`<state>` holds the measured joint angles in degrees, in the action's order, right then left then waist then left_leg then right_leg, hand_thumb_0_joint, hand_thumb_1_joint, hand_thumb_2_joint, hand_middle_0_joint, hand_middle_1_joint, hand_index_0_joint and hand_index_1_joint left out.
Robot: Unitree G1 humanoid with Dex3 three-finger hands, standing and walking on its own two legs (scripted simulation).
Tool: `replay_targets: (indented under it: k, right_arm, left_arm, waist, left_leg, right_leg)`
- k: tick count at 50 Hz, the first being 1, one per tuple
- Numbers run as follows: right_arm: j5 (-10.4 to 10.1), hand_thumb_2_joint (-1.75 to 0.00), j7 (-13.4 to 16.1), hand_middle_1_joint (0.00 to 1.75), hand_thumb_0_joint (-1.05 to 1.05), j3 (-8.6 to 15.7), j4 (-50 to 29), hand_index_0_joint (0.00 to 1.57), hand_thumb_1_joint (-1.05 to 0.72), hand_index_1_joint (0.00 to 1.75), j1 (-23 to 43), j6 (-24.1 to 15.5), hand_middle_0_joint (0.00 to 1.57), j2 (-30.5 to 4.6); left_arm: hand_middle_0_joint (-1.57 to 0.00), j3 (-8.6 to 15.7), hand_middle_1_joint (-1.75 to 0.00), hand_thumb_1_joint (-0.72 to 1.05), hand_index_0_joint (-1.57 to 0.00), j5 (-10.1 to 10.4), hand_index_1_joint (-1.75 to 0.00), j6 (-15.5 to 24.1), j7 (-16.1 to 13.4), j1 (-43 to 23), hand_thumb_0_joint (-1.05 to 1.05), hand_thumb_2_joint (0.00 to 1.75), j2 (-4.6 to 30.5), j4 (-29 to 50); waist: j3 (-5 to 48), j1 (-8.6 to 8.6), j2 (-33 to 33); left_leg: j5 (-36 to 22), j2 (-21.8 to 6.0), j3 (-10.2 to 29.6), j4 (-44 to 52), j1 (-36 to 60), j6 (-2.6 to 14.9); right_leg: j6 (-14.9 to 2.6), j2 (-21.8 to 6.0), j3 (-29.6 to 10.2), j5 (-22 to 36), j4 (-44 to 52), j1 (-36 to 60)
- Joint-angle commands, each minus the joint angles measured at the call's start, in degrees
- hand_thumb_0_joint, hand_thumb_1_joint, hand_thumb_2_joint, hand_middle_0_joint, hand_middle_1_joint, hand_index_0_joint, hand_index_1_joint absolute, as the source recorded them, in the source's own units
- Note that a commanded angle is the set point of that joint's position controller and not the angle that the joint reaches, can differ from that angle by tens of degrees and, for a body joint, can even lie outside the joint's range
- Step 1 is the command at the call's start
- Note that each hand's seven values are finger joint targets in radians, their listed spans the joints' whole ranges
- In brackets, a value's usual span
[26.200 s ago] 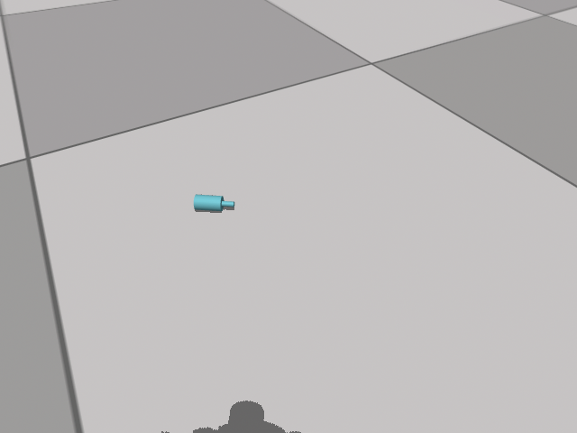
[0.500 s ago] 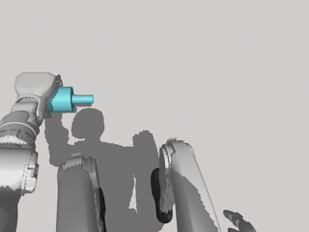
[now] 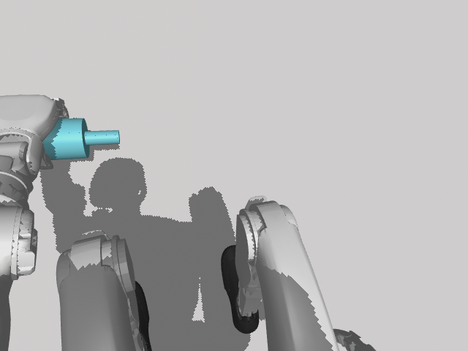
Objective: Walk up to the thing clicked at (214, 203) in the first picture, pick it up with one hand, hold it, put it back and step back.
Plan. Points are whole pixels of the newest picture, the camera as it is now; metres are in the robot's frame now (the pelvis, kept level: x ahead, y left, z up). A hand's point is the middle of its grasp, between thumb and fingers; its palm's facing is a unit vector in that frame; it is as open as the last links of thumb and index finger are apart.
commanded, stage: lower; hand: left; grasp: from above
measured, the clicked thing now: (64, 139) +0.50 +0.20 -0.20
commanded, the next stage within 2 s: rest in 0.48 s
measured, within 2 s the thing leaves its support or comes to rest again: rests again in 1.68 s
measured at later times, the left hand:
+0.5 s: hand (48, 145) +0.50 +0.23 -0.22, palm faces -0.47 +0.00 -0.88, open 10.0 cm
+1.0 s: hand (56, 150) +0.50 +0.23 -0.27, palm faces -0.48 -0.04 -0.88, open 9.9 cm
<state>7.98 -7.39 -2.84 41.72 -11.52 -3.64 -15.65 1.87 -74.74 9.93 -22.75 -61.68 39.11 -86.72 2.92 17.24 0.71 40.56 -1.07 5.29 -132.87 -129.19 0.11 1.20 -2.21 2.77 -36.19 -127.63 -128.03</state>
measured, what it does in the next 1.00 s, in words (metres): stands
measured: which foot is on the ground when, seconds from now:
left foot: down 0.00-1.00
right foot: down 0.00-1.00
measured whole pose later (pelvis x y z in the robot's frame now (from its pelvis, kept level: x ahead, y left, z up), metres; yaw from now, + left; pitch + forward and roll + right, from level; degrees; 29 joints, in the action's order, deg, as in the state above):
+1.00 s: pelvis +0.00 +0.00 -0.05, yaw -4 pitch +33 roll -10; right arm 12.3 -11.7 -8.4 40.0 -10.9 -7.2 -18.2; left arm 7.6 -78.6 12.4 -28.5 -62.5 48.9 -93.2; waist -4.5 21.7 -2.6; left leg 41.9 -0.7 9.8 -143.6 -135.9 0.1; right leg 2.0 -1.4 6.0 -36.0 -134.9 -132.7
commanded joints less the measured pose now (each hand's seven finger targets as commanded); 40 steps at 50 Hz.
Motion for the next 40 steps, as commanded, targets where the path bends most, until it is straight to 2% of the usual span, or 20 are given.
replay_targets:
  k: [1, 3, 8, 9, 10, 12, 15, 17, 19, 24, 25, 29, 31, 32, 33, 34, 35, 38, 39, 40]
  right_arm:
    - [0.24, -0.91, 0.63, 0.3, 0.0, 4.67, -0.18, 0.2, -0.92, 0.3, -13.87, -0.36, 0.2, -14.63]
    - [0.28, -0.91, 0.46, 0.3, 0.0, 4.39, -0.02, 0.2, -0.92, 0.3, -13.96, -0.38, 0.2, -14.46]
    - [0.08, -0.9, 0.29, 0.3, 0.0, 3.89, -0.11, 0.2, -0.91, 0.3, -13.67, -0.18, 0.2, -14.97]
    - [0.32, -0.9, 0.19, 0.3, 0.0, 3.65, 0.01, 0.2, -0.91, 0.3, -13.51, -0.2, 0.2, -14.69]
    - [0.46, -0.9, 0.08, 0.3, 0.0, 3.53, 0.07, 0.2, -0.91, 0.3, -13.65, -0.35, 0.2, -14.85]
    - [0.41, -0.9, 0.17, 0.3, 0.0, 3.09, 0.05, 0.2, -0.91, 0.3, -13.08, -0.49, 0.2, -14.96]
    - [0.92, -0.9, -0.21, 0.3, 0.0, 2.67, 0.15, 0.2, -0.91, 0.3, -13.59, -0.7, 0.2, -15.1]
    - [0.84, -0.9, -0.25, 0.3, 0.0, 2.56, -0.28, 0.2, -0.91, 0.3, -12.47, -0.82, 0.2, -15.62]
    - [1.29, -0.9, -0.51, 0.3, 0.0, 2.31, -0.4, 0.2, -0.91, 0.3, -13.12, -1.01, 0.2, -15.82]
    - [1.87, -0.9, -0.92, 0.3, 0.0, 1.87, -0.43, 0.2, -0.91, 0.3, -12.65, -1.52, 0.2, -16.15]
    - [2.24, -0.9, -1.09, 0.3, 0.0, 1.64, -0.28, 0.2, -0.91, 0.3, -13.16, -1.81, 0.2, -16.33]
    - [2.43, -0.9, -1.49, 0.3, 0.0, 1.6, -0.36, 0.2, -0.91, 0.3, -13.41, -2.29, 0.2, -16.56]
    - [2.74, -0.9, -1.89, 0.3, 0.0, 1.5, -0.9, 0.2, -0.9, 0.3, -13.45, -2.59, 0.2, -17.14]
    - [2.54, -0.9, -1.89, 0.3, 0.0, 1.21, -0.53, 0.2, -0.9, 0.3, -13.42, -2.48, 0.2, -16.75]
    - [3.04, -0.9, -2.2, 0.3, 0.0, 1.1, -0.59, 0.2, -0.9, 0.3, -13.56, -2.76, 0.2, -17.21]
    - [3.04, -0.89, -2.24, 0.3, 0.0, 1.2, -0.26, 0.2, -0.9, 0.3, -14.23, -2.58, 0.2, -17.62]
    - [2.9, -0.9, -2.35, 0.3, 0.0, 0.9, -0.7, 0.2, -0.9, 0.3, -13.78, -2.58, 0.2, -17.24]
    - [3.61, -0.9, -2.79, 0.3, 0.0, 0.75, -0.38, 0.2, -0.9, 0.3, -14.27, -2.92, 0.2, -18.11]
    - [3.56, -0.9, -2.66, 0.3, 0.0, 0.88, -0.69, 0.2, -0.89, 0.3, -14.42, -2.81, 0.2, -18.51]
    - [3.77, -0.9, -2.9, 0.3, 0.0, 0.42, -1.09, 0.2, -0.9, 0.3, -13.57, -3.24, 0.2, -18.61]
  left_arm:
    - [-1.12, 2.03, -0.56, 0.76, -1.12, 0.83, -0.56, -0.05, -2.29, -22.86, 0.0, 0.72, 14.43, 10.79]
    - [-1.12, 0.69, -0.57, 0.77, -1.13, 0.81, -0.57, -0.37, -1.94, -20.65, 0.0, 0.72, 11.76, 8.22]
    - [-1.12, 1.03, -0.5, 0.72, -1.11, 0.94, -0.52, -0.27, -1.61, -21.87, 0.0, 0.72, 14.13, 7.95]
    - [-1.12, -0.03, -0.51, 0.72, -1.11, 0.82, -0.52, -0.39, -1.4, -20.12, 0.0, 0.72, 12.06, 5.44]
    - [-1.13, 0.1, -0.5, 0.73, -1.11, 0.96, -0.52, 0.1, -1.36, -22.58, 0.0, 0.72, 12.69, 6.92]
    - [-1.12, 0.83, -0.49, 0.72, -1.11, 0.95, -0.5, 0.5, -1.71, -22.16, 0.0, 0.7, 14.49, 6.51]
    - [-1.13, 0.71, -0.51, 0.74, -1.12, -0.02, -0.52, 1.17, -2.22, -23.05, 0.0, 0.68, 14.02, 6.49]
    - [-1.12, 1.08, -0.5, 0.74, -1.12, -0.09, -0.51, 1.2, -2.95, -22.69, 0.0, 0.67, 15.01, 6.0]
    - [-1.11, 0.85, -0.51, 0.74, -1.11, -0.75, -0.51, 1.32, -3.59, -22.58, 0.0, 0.65, 14.22, 4.63]
    - [-1.12, 1.78, -0.52, 0.76, -1.12, -1.47, -0.52, 1.22, -5.18, -22.99, 0.0, 0.67, 16.12, 5.14]
    - [-1.12, 1.69, -0.51, 0.75, -1.12, -1.41, -0.52, 1.05, -5.41, -22.7, 0.0, 0.65, 15.51, 2.98]
    - [-1.13, 2.92, -0.52, 0.77, -1.13, -1.43, -0.52, 0.82, -6.27, -22.54, 0.0, 0.65, 17.53, 5.98]
    - [-1.1, 4.27, -0.48, 0.73, -1.1, -1.66, -0.49, 0.94, -6.47, -22.78, 0.0, 0.68, 18.99, 6.18]
    - [-1.09, 3.06, -0.48, 0.7, -1.08, -1.44, -0.49, 0.72, -6.38, -21.65, 0.0, 0.68, 17.08, 4.97]
    - [-1.08, 3.65, -0.48, 0.71, -1.08, -1.73, -0.48, 0.78, -6.33, -21.76, 0.0, 0.65, 17.55, 2.59]
    - [-1.07, 5.51, -0.49, 0.71, -1.07, -1.63, -0.49, 0.95, -6.57, -20.51, 0.0, 0.64, 20.15, 3.57]
    - [-1.07, 4.28, -0.47, 0.69, -1.06, -1.33, -0.47, 0.9, -6.59, -19.77, 0.0, 0.65, 18.32, 3.53]
    - [-1.07, 5.43, -0.48, 0.71, -1.07, -1.99, -0.48, 1.14, -6.54, -20.75, 0.0, 0.64, 18.86, 0.68]
    - [-1.08, 5.88, -0.47, 0.71, -1.07, -2.11, -0.48, 1.46, -6.72, -20.66, 0.0, 0.66, 19.4, 1.84]
    - [-1.09, 4.89, -0.47, 0.72, -1.09, -2.28, -0.47, 1.72, -6.47, -21.49, 0.0, 0.63, 18.81, 0.9]
  waist:
    - [43.1, 0.7, 17.37]
    - [39.94, 1.72, 16.36]
    - [39.98, 1.29, 16.72]
    - [38.01, 2.35, 14.95]
    - [37.2, 3.05, 14.65]
    - [38.11, 1.79, 15.62]
    - [37.31, 3.07, 16.7]
    - [38.4, 1.99, 18.54]
    - [37.61, 3.41, 19.15]
    - [38.04, 3.24, 20.68]
    - [35.71, 4.48, 19.3]
    - [38.3, 3.53, 22.04]
    - [37.79, 4.48, 20.8]
    - [37.97, 4.3, 20.14]
    - [35.68, 5.67, 19.04]
    - [36.7, 4.49, 19.77]
    - [37.1, 4.09, 19.85]
    - [32.68, 6.47, 19.36]
    - [34.53, 5.73, 19.78]
    - [32.42, 6.75, 19.88]
  left_leg:
    - [-12.24, 1.96, -3.98, 13.53, 28.23, 1.25]
    - [-12.23, 1.89, -3.89, 13.01, 27.52, 1.27]
    - [-11.88, 1.89, -3.75, 12.2, 25.48, 1.39]
    - [-11.04, 1.95, -3.7, 11.7, 24.44, 1.52]
    - [-10.21, 1.96, -3.87, 10.93, 23.06, 1.75]
    - [-10.85, 2.0, -3.77, 10.48, 22.89, 1.67]
    - [-11.55, 1.9, -3.25, 10.05, 23.57, 1.29]
    - [-11.87, 1.83, -2.72, 10.32, 25.29, 0.95]
    - [-11.95, 1.78, -2.42, 9.83, 25.62, 0.8]
    - [-11.35, 1.88, -2.83, 8.7, 24.59, 1.01]
    - [-10.71, 1.82, -2.64, 7.85, 23.77, 1.06]
    - [-12.27, 1.67, -2.51, 7.85, 25.31, 0.78]
    - [-13.58, 1.58, -2.34, 6.96, 24.46, 0.94]
    - [-14.12, 1.58, -2.33, 6.29, 24.19, 1.03]
    - [-14.09, 1.56, -2.34, 5.3, 22.68, 1.1]
    - [-14.38, 1.61, -2.32, 6.08, 22.11, 1.17]
    - [-14.84, 1.63, -2.2, 5.95, 22.44, 1.02]
    - [-13.31, 1.43, -1.87, 4.79, 21.43, 1.0]
    - [-13.89, 1.55, -1.68, 5.1, 22.22, 0.98]
    - [-12.83, 1.54, -1.51, 4.49, 21.97, 0.83]
  right_leg:
    - [-3.19, 2.36, 4.4, 11.57, 11.63, 23.37]
    - [-3.03, 2.36, 4.65, 11.8, 11.83, 22.59]
    - [-3.08, 2.57, 4.9, 11.58, 10.74, 22.51]
    - [-2.99, 2.8, 5.12, 10.98, 10.84, 22.27]
    - [-2.88, 2.81, 5.05, 10.41, 10.85, 21.92]
    - [-3.0, 2.85, 5.15, 10.8, 9.99, 22.07]
    - [-3.12, 3.0, 5.89, 11.38, 8.59, 20.83]
    - [-3.36, 2.94, 6.28, 11.27, 7.83, 18.88]
    - [-3.32, 2.88, 6.74, 11.47, 7.21, 18.38]
    - [-3.22, 3.1, 6.81, 11.16, 6.71, 18.13]
    - [-3.07, 2.94, 7.04, 11.02, 6.48, 17.45]
    - [-3.19, 3.02, 7.21, 12.08, 5.59, 18.19]
    - [-3.01, 3.21, 7.55, 13.53, 5.2, 18.97]
    - [-2.98, 3.23, 7.39, 14.2, 5.04, 19.19]
    - [-2.88, 3.19, 7.64, 14.36, 4.85, 18.58]
    - [-2.76, 3.28, 7.54, 14.43, 5.05, 20.48]
    - [-2.92, 3.27, 7.58, 14.76, 4.75, 20.38]
    - [-3.01, 3.41, 8.32, 13.35, 4.7, 17.63]
    - [-2.98, 3.44, 8.37, 13.79, 4.85, 18.34]
    - [-3.12, 3.3, 8.64, 12.79, 4.32, 16.6]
